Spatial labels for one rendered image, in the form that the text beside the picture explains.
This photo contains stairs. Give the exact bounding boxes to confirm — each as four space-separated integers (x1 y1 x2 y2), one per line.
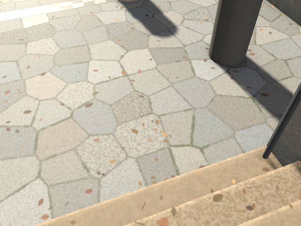
33 146 301 226

